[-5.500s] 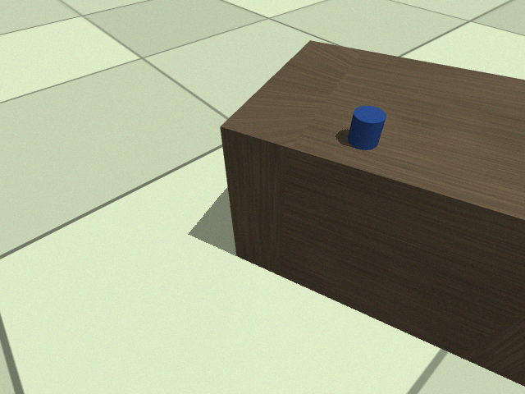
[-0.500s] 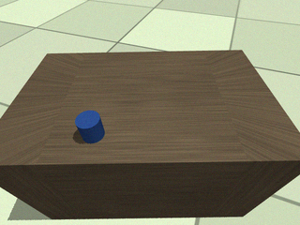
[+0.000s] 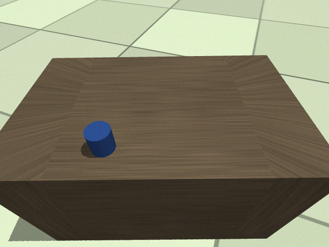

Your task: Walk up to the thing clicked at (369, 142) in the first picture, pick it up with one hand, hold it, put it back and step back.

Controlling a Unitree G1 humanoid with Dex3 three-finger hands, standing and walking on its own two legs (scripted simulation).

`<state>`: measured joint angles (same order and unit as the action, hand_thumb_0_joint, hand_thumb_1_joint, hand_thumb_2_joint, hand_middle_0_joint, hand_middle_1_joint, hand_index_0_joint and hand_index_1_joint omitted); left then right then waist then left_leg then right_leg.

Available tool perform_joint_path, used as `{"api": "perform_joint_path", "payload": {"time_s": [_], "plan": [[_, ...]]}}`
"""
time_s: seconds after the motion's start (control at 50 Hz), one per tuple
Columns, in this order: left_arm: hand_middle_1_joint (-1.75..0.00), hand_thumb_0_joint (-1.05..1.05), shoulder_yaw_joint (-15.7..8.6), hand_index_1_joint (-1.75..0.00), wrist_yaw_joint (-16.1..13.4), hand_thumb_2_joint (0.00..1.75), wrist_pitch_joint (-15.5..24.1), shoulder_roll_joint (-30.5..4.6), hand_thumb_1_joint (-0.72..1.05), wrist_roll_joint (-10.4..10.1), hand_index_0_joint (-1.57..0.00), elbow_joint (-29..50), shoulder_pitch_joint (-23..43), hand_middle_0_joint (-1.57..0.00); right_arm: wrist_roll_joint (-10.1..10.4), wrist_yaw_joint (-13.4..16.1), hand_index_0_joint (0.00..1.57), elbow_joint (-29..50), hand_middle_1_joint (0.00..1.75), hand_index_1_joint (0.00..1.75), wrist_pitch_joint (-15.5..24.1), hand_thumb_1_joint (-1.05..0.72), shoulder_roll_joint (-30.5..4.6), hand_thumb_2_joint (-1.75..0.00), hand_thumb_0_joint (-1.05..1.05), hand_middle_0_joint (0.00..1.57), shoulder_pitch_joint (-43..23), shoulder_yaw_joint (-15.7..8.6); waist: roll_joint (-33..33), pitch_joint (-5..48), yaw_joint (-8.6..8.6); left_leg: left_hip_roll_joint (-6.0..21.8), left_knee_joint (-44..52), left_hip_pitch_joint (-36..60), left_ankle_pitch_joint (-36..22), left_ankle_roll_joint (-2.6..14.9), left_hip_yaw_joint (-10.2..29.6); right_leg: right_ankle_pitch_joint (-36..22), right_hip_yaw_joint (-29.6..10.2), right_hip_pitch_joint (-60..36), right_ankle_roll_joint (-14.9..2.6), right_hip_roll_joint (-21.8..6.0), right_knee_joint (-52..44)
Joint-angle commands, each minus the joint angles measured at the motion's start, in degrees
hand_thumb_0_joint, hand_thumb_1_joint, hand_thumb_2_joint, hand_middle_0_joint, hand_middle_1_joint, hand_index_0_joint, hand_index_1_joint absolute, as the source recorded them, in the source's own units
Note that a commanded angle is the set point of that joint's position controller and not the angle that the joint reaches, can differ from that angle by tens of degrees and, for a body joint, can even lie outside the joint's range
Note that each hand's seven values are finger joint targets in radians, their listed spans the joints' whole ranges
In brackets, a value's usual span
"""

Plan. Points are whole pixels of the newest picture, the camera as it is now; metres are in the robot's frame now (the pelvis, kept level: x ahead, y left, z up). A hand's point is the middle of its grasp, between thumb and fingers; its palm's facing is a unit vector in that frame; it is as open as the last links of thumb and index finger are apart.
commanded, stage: stand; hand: left
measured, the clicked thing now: (100, 139) +0.47 +0.23 -0.04
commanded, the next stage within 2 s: rise first in 0.54 s
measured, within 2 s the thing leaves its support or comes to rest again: neither
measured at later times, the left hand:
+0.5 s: hand out of the picture +0.07 +0.25 -0.16, palm faces -0.02 -0.94 -0.35, open 7.4 cm
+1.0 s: hand out of the picture +0.16 +0.26 -0.10, palm faces +0.23 -0.91 -0.34, open 13.8 cm
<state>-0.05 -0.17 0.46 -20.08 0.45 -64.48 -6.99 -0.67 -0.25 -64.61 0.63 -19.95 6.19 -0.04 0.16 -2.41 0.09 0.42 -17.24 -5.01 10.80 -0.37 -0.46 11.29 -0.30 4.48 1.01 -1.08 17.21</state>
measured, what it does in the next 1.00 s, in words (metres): stands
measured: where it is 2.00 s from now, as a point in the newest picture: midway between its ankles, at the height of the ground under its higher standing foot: outside the picture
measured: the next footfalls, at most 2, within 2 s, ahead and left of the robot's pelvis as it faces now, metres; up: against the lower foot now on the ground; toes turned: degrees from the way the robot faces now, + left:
none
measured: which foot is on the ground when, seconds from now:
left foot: down 0.00-1.00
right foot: down 0.00-1.00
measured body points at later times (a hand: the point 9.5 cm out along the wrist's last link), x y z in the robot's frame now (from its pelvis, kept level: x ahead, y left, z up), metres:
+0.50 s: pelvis +0.00 +0.00 +0.00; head +0.01 +0.00 +0.45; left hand +0.07 +0.30 -0.13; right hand +0.08 -0.30 -0.13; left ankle -0.02 +0.12 -0.75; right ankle -0.02 -0.13 -0.75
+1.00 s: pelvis -0.01 +0.00 -0.01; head +0.01 +0.00 +0.44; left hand +0.15 +0.30 -0.08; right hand +0.15 -0.28 -0.11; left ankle -0.02 +0.12 -0.75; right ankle -0.02 -0.13 -0.75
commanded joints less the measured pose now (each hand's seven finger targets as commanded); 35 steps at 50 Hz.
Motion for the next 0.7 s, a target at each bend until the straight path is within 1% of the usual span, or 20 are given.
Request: {"api": "perform_joint_path", "payload": {"time_s": [0.0, 0.06, 0.12, 0.14, 0.16, 0.2, 0.22, 0.26, 0.28, 0.34, 0.38, 0.44, 0.48, 0.5, 0.54, 0.6, 0.62, 0.64, 0.66, 0.68], "plan": [[-0.30, 0.00, -2.18, -0.30, -0.57, 0.90, 1.35, -12.19, 0.90, -0.08, -0.20, 3.19, 2.12, -0.20, 0.23, 0.77, 0.20, 3.13, 0.30, 0.30, 1.11, -0.90, -12.25, -0.90, 0.00, 0.20, -2.01, -2.30, -0.23, 3.60, 0.15, 7.14, 2.09, 0.66, -11.18, 1.39, 5.27, -10.53, -4.55, 0.17, -2.13, -6.47, -2.13], [-0.30, 0.00, -2.17, -0.30, -0.52, 0.90, 1.32, -11.95, 0.90, 0.00, -0.20, 3.26, 1.65, -0.20, 0.22, 0.86, 0.20, 3.12, 0.30, 0.30, 1.27, -0.90, -12.64, -0.90, 0.00, 0.20, -2.31, -2.33, -0.99, 4.62, -0.23, 7.41, 1.49, 1.70, -13.25, 1.56, 5.17, -12.60, -4.75, -0.23, -2.10, -6.78, -1.80], [-0.30, 0.00, -2.21, -0.30, -0.61, 0.90, 1.38, -12.35, 0.90, 0.09, -0.20, 3.43, 1.93, -0.20, 0.27, 0.89, 0.20, 3.27, 0.30, 0.30, 1.38, -0.90, -12.20, -0.90, 0.00, 0.20, -1.93, -2.24, 0.20, 4.98, 0.01, 7.40, 1.59, 1.98, -14.88, 1.43, 5.21, -13.78, -4.32, -0.53, -2.05, -6.60, -1.41], [-0.30, 0.00, -2.13, -0.30, -0.65, 0.90, 1.40, -12.03, 0.90, 0.10, -0.20, 3.48, 1.70, -0.20, 0.26, 0.90, 0.20, 3.29, 0.30, 0.30, 1.32, -0.90, -12.63, -0.90, 0.00, 0.20, -2.17, -2.26, -0.51, 5.06, -0.18, 7.50, 1.18, 2.43, -15.44, 1.63, 5.09, -14.42, -4.35, -0.39, -1.88, -6.69, -1.60], [-0.30, 0.00, -2.12, -0.30, -0.66, 0.90, 1.40, -12.30, 0.90, 0.05, -0.20, 3.50, 1.86, -0.20, 0.27, 0.92, 0.20, 3.28, 0.30, 0.30, 1.33, -0.90, -12.21, -0.90, 0.00, 0.20, -2.09, -2.22, 0.36, 4.69, -0.02, 7.45, 1.37, 2.36, -15.52, 1.36, 5.12, -14.29, -4.29, -0.07, -1.96, -6.65, -1.47], [-0.30, 0.00, -2.11, -0.30, -0.78, 0.90, 1.39, -12.13, 0.90, 0.11, -0.20, 3.56, 2.16, -0.20, 0.25, 0.95, 0.20, 3.31, 0.30, 0.30, 1.22, -0.90, -12.64, -0.90, 0.00, 0.20, -2.06, -2.41, -0.16, 5.36, 0.06, 7.63, 0.93, 2.44, -16.24, 1.57, 5.06, -15.49, -4.13, -0.86, -1.94, -6.80, -1.25], [-0.30, 0.00, -2.03, -0.30, -0.73, 0.90, 1.36, -12.04, 0.90, -0.05, -0.20, 3.50, 1.87, -0.20, 0.27, 0.95, 0.20, 3.10, 0.30, 0.30, 1.24, -0.90, -12.31, -0.90, 0.00, 0.20, -1.87, -2.20, -0.45, 4.05, -0.02, 7.27, 1.36, 1.72, -15.17, 1.41, 4.89, -14.43, -4.53, -0.02, -1.82, -6.80, -1.78], [-0.30, 0.00, -2.15, -0.30, -0.70, 0.90, 1.28, -12.15, 0.90, 0.10, -0.20, 3.45, 1.74, -0.20, 0.22, 0.96, 0.20, 3.24, 0.30, 0.30, 1.17, -0.90, -12.52, -0.90, 0.00, 0.20, -1.98, -2.36, -0.40, 4.74, 0.00, 7.33, 1.33, 1.88, -14.05, 1.55, 4.89, -13.72, -4.40, -0.57, -1.97, -6.77, -1.69], [-0.30, 0.00, -1.99, -0.30, -0.72, 0.90, 1.27, -12.00, 0.90, -0.03, -0.20, 3.33, 1.64, -0.20, 0.28, 0.87, 0.20, 3.18, 0.30, 0.30, 1.18, -0.90, -12.22, -0.90, 0.00, 0.20, -1.90, -2.19, -0.16, 3.40, -0.04, 7.19, 2.02, 0.98, -13.81, 1.30, 5.11, -13.05, -4.17, -0.09, -1.88, -6.51, -1.92], [-0.30, 0.00, -1.96, -0.30, -0.71, 0.90, 1.37, -11.98, 0.90, 0.01, -0.20, 3.35, 1.79, -0.20, 0.23, 0.79, 0.20, 3.30, 0.30, 0.30, 1.11, -0.90, -12.33, -0.90, 0.00, 0.20, -2.23, -2.33, 0.10, 3.19, -0.05, 7.27, 1.78, 1.02, -12.60, 1.42, 5.18, -11.62, -4.22, 0.04, -1.86, -6.59, -2.19], [-0.30, 0.00, -2.07, -0.30, -0.74, 0.90, 1.35, -12.26, 0.90, 0.13, -0.20, 3.41, 1.75, -0.20, 0.26, 0.81, 0.20, 3.19, 0.30, 0.30, 0.95, -0.90, -12.31, -0.90, 0.00, 0.20, -1.95, -2.45, 0.05, 3.31, 0.18, 7.09, 2.11, 0.72, -9.83, 1.51, 5.14, -9.51, -4.38, 0.45, -1.93, -6.50, -2.81], [-0.30, 0.00, -2.17, -0.30, -0.65, 0.90, 1.39, -12.31, 0.90, 0.01, -0.20, 3.59, 1.97, -0.20, 0.17, 0.77, 0.20, 3.18, 0.30, 0.30, 1.15, -0.90, -12.32, -0.90, 0.00, 0.20, -1.73, -2.40, -0.55, 4.41, 0.06, 7.06, 2.21, 0.77, -11.20, 1.54, 5.08, -11.19, -4.66, -0.61, -2.11, -6.77, -2.34], [-0.30, 0.00, -2.09, -0.30, -0.71, 0.90, 1.56, -12.14, 0.90, 0.07, -0.20, 3.52, 1.74, -0.20, 0.28, 0.77, 0.20, 3.42, 0.30, 0.30, 1.15, -0.90, -12.49, -0.90, 0.00, 0.20, -2.35, -2.57, 0.14, 4.78, -0.09, 7.45, 1.40, 1.83, -14.27, 1.66, 5.32, -13.60, -4.22, -0.92, -2.02, -6.80, -1.77], [-0.30, 0.00, -1.99, -0.30, -0.71, 0.90, 1.60, -11.99, 0.90, 0.10, -0.20, 3.43, 1.66, -0.20, 0.39, 0.75, 0.20, 3.36, 0.30, 0.30, 1.15, -0.90, -12.26, -0.90, 0.00, 0.20, -2.26, -2.43, 0.19, 4.32, -0.04, 7.42, 1.24, 1.81, -14.58, 1.69, 5.21, -14.36, -4.36, -0.52, -1.92, -6.81, -1.93], [-0.30, 0.00, -2.13, -0.30, -0.66, 0.90, 1.48, -12.26, 0.90, 0.03, -0.20, 3.31, 1.73, -0.20, 0.31, 0.79, 0.20, 3.10, 0.30, 0.30, 1.11, -0.90, -12.06, -0.90, 0.00, 0.20, -1.84, -2.35, -0.05, 3.20, 0.13, 6.91, 1.92, 1.13, -11.78, 1.41, 5.10, -11.78, -4.52, 0.11, -1.90, -6.63, -2.54], [-0.30, 0.00, -2.15, -0.30, -0.69, 0.90, 1.46, -11.98, 0.90, 0.14, -0.20, 3.52, 1.34, -0.20, 0.29, 0.78, 0.20, 3.43, 0.30, 0.30, 1.07, -0.90, -12.64, -0.90, 0.00, 0.20, -2.36, -2.57, -0.70, 4.31, -0.11, 7.16, 1.65, 1.79, -12.16, 1.73, 5.11, -12.30, -4.30, -0.17, -2.00, -6.66, -2.38], [-0.22, 0.00, -2.17, -0.22, -0.70, 0.82, 1.46, -12.41, 0.82, 0.04, -0.12, 3.48, 1.68, -0.12, 0.34, 0.76, 0.12, 3.32, 0.22, 0.22, 1.14, -0.82, -12.00, -0.82, 0.00, 0.12, -1.96, -2.33, 0.09, 3.48, 0.10, 7.15, 1.77, 1.48, -13.09, 1.56, 5.24, -12.92, -4.56, -0.25, -2.12, -6.72, -2.18], [-0.14, 0.00, -0.35, -0.14, -0.95, 0.74, 5.74, -0.33, 0.74, -4.50, -0.04, 23.59, 21.79, -0.04, 6.14, 1.48, 0.05, 23.42, 0.14, 0.14, 7.61, -0.74, -1.47, -0.74, 0.00, 0.05, -22.07, -0.45, -2.00, 5.34, 2.01, -0.36, -4.60, -6.56, -8.25, 0.21, -1.07, -8.71, 1.71, 7.78, -1.51, 0.67, 3.91], [-0.06, 0.00, -1.33, -0.08, -2.36, 0.66, 7.97, -5.56, 0.66, -6.42, -0.02, 26.17, 20.97, -0.06, 6.70, 2.33, 0.05, 24.83, 0.06, 0.06, 8.64, -0.66, -3.80, -0.66, 0.00, 0.05, -19.11, -0.48, 0.50, 7.48, -0.46, -0.13, -2.60, -3.48, -4.78, 0.28, -0.75, -4.75, 1.82, 3.51, -1.54, 0.54, 2.63], [-0.05, 0.00, -2.80, -0.08, -3.14, 0.58, 7.58, -8.22, 0.58, -6.16, -0.03, 20.04, 13.85, -0.06, 6.47, 3.25, 0.05, 20.26, 0.05, 0.05, 8.02, -0.58, -9.02, -0.58, 0.00, 0.05, -13.00, -2.79, 0.19, 2.94, 0.77, 0.39, -2.02, -5.65, -1.34, 0.27, -0.68, -2.16, 1.84, 6.08, -1.79, 1.18, 2.91]]}}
